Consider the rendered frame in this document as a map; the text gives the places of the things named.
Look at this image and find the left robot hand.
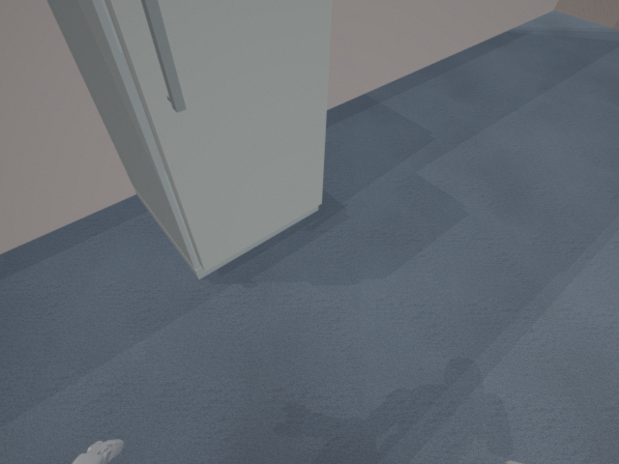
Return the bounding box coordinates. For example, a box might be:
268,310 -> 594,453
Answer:
72,439 -> 124,464

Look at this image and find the handle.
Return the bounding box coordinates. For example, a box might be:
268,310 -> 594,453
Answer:
141,0 -> 186,113

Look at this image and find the fridge door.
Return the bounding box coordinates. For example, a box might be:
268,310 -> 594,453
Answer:
104,0 -> 333,271

